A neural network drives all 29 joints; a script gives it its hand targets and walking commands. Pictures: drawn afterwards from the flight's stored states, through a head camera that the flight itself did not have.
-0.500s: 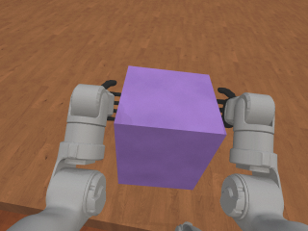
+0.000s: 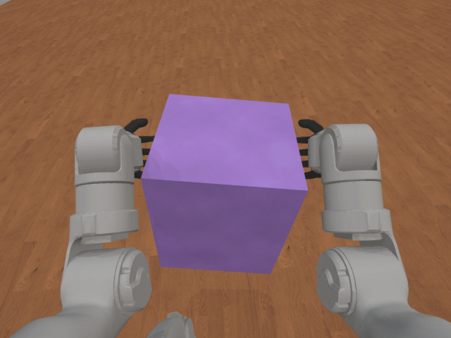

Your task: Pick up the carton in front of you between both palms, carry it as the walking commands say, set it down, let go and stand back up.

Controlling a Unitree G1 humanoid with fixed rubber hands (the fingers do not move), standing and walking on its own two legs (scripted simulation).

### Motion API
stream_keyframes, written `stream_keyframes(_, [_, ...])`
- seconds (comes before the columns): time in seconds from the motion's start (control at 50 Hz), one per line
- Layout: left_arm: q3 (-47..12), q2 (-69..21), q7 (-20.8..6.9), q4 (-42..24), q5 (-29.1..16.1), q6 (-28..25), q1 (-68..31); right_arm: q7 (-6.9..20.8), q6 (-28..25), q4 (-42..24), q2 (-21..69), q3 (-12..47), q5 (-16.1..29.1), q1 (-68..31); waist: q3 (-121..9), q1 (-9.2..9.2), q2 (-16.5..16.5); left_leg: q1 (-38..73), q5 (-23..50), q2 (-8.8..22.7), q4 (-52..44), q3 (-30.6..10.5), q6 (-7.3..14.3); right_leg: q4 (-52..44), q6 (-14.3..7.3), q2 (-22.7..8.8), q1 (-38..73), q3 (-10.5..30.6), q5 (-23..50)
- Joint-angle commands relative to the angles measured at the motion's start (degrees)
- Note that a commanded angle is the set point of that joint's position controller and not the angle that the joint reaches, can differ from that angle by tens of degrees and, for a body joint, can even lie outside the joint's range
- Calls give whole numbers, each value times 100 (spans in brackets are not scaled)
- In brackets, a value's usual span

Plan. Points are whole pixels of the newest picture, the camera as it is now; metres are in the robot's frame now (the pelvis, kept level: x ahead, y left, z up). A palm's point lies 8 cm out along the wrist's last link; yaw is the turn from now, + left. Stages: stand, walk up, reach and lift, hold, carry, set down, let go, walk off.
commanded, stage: carry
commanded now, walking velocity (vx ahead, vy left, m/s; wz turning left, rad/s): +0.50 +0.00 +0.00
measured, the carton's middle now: (222, 188) +0.38 -0.03 +0.10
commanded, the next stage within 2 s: none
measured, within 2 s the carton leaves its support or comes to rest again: neither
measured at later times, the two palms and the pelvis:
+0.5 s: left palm (117, 9) +0.66 +0.14 +0.34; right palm (269, 0) +0.65 -0.15 +0.34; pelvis +0.29 -0.01 +0.13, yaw +0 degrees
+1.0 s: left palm (148, 25) +0.90 +0.13 +0.24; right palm (251, 23) +0.90 -0.16 +0.23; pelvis +0.57 -0.01 +0.14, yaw +1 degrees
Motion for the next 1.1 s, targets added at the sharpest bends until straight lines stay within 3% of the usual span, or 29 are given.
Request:
stream_keyframes(0.0, [-2306,-5979,-1425,32,-2056,-114,-3709,1467,-427,-840,6941,2666,2954,-4799,-3743,-217,1010,5721,-465,1473,-3988,-5730,1185,6009,122,1334,-2920,432,766])
stream_keyframes(0.02, [-2326,-5801,-1373,-41,-1990,-158,-3864,1560,-481,-855,7167,2609,3092,-4702,-3925,-161,1278,5472,-360,1502,-4413,-6142,1300,8122,-22,1561,-3269,1515,-22])
stream_keyframes(0.04, [-2446,-6032,-1324,-187,-2015,-211,-3964,1624,-562,-1170,7265,2699,3243,-4940,-3684,-137,825,5471,-529,1397,-3955,-5426,1115,8821,-207,1409,-3961,1671,-40])
stream_keyframes(0.06, [-2516,-6103,-1288,-517,-2046,-255,-4212,1670,-668,-1514,7306,2732,3356,-5238,-3273,-40,441,5213,-229,1329,-3660,-4900,844,8854,-349,1180,-4420,1460,-85])
stream_keyframes(0.08, [-2615,-6183,-1238,-655,-2087,-274,-4265,1694,-701,-1738,7512,2878,3460,-5379,-2802,29,493,5011,102,1227,-3588,-4240,648,8722,-393,973,-4825,1365,-346])
stream_keyframes(0.1, [-2746,-6175,-1190,-890,-2125,-283,-4335,1702,-710,-1883,7502,2907,3481,-5342,-2722,182,451,4958,-11,1286,-3599,-3926,499,8735,-445,885,-4979,1261,-252])
stream_keyframes(0.14, [-3051,-6241,-1115,-1161,-2255,-271,-4263,1684,-680,-2005,7461,2891,3361,-5102,-2584,0,58,5515,250,1274,-3552,-3636,510,8328,-488,901,-5444,1006,-659])
stream_keyframes(0.18, [-3332,-6316,-1064,-1206,-2325,-297,-3949,1621,-618,-2019,7171,2781,3077,-4606,-2556,-3,94,5810,847,1360,-3809,-3259,585,6931,-312,813,-5447,776,-1547])
stream_keyframes(0.2, [-3377,-6336,-1057,-1231,-2323,-292,-3821,1604,-574,-1980,7058,2750,2945,-4407,-2621,25,151,5930,1647,1351,-3706,-3053,529,6382,-341,733,-5446,674,-1376])
stream_keyframes(0.24, [-3528,-6337,-1048,-1217,-2362,-251,-3589,1591,-489,-1941,6831,2744,2776,-4128,-2651,50,478,6223,2329,1358,-3836,-2691,509,5861,-274,654,-5654,465,-835])
stream_keyframes(0.34, [-3738,-6266,-1055,-999,-2527,-83,-3676,1627,-295,-1622,6246,2678,2547,-3878,-2240,45,813,6193,2430,1048,-4346,-1807,394,3800,-87,565,-5349,93,161])
stream_keyframes(0.44, [-3448,-6313,-1167,-294,-2652,25,-3737,1675,-223,-999,5958,2412,2412,-3855,-1581,48,892,5926,3230,828,-4577,-1254,97,1739,-128,839,-4146,-534,712])
stream_keyframes(0.5, [-3105,-6352,-1255,202,-2669,17,-3672,1667,-257,-685,5945,2225,2362,-3799,-1608,338,965,5926,4910,885,-3774,-902,-330,674,-141,1154,-2699,-823,894])
stream_keyframes(0.52, [-2989,-6378,-1287,365,-2646,-11,-3648,1662,-271,-588,5966,2180,2339,-3769,-1871,554,812,5521,4769,757,-2990,-669,-539,334,-164,1202,-1549,-834,993])
stream_keyframes(0.54, [-2823,-6393,-1324,515,-2608,-43,-3538,1660,-294,-514,5946,2130,2323,-3884,-2253,752,416,4588,3331,669,-1941,-601,-692,429,-178,699,-235,-273,650])
stream_keyframes(0.56, [-2660,-6256,-1328,598,-2566,-73,-3548,1661,-300,-461,6102,2098,2355,-3924,-2776,575,-835,3066,1045,238,-645,-705,-893,778,-723,-906,1122,2083,1328])
stream_keyframes(0.58, [-2627,-6330,-1325,663,-2558,-121,-3534,1617,-305,-543,6079,2039,2303,-4051,-2703,742,-1818,1486,-1010,-512,407,-1033,-961,54,-1298,-1238,1716,3709,972])
stream_keyframes(0.6, [-2572,-6458,-1342,500,-2584,-146,-3600,1573,-334,-621,6215,2069,2322,-4200,-2568,688,-1413,1096,-980,-160,851,-1457,-808,-4,-1236,-1147,1449,3411,596])
stream_keyframes(0.64, [-2717,-6814,-1403,50,-2736,-230,-3866,1500,-420,-841,6489,2118,2413,-4254,-2267,565,-429,1140,-336,217,560,-1585,-715,-161,-921,-891,589,2551,272])
stream_keyframes(0.68, [-2884,-7087,-1429,-342,-2849,-311,-3975,1443,-503,-1130,6785,2255,2475,-4202,-2218,441,-488,1563,156,432,-51,-1536,-818,-623,-723,-757,-30,1864,-320])
stream_keyframes(0.72, [-2969,-7213,-1430,-463,-2760,-375,-3643,1424,-594,-1289,7032,2455,2503,-3936,-2267,449,-668,1619,372,483,-627,-1364,-942,-855,-731,-629,6,1370,-254])
stream_keyframes(0.8, [-3291,-7391,-1469,-679,-2512,-537,-2656,1482,-809,-1483,7398,2795,2395,-3022,-2214,596,-529,1533,795,438,-2185,-984,-1161,-896,-703,-424,716,707,1046])
stream_keyframes(0.86, [-3640,-7450,-1522,-1058,-2382,-694,-1928,1531,-985,-1876,7554,3227,2318,-2378,-2176,613,-766,1552,1075,269,-2934,-763,-1124,-647,-598,-289,1319,379,2386])
stream_keyframes(0.96, [-4443,-7287,-1518,-2104,-2285,-870,-685,1565,-1138,-3050,7387,3998,2266,-1405,-1923,633,-905,2112,1586,16,-4183,-432,-970,-206,-471,-147,1653,-40,3442])
stream_keyframes(1.0, [-4708,-7122,-1500,-2442,-2224,-898,-87,1604,-1143,-3396,7130,4165,2199,-838,-2093,564,-841,3497,1900,-173,-4930,-136,-843,586,-263,-2,1164,-353,3928])
stream_keyframes(1.02, [-4834,-7006,-1508,-2514,-2196,-872,284,1638,-1122,-3417,7084,4237,2157,-373,-2380,462,-687,4812,1863,-56,-4982,-180,-740,1283,-79,85,371,-533,3621])
stream_keyframes(1.04, [-4959,-6876,-1540,-2604,-2201,-847,543,1683,-1111,-3485,6955,4242,2078,87,-2736,340,-204,6273,2071,804,-4631,-1059,-558,2269,113,128,-867,-492,1986])
stream_keyframes(1.06, [-5104,-7007,-1592,-2719,-2322,-782,645,1706,-1134,-3419,6623,4154,1867,337,-3371,301,1166,8129,2601,2120,-4232,-3115,359,3710,332,629,-2889,-320,373])
stream_keyframes(1.08, [-5140,-6921,-1656,-2733,-2322,-778,815,1729,-1162,-3316,6644,4201,1829,764,-3086,290,1749,8359,3081,2288,-4579,-3822,671,4558,350,1151,-4225,-98,-1976])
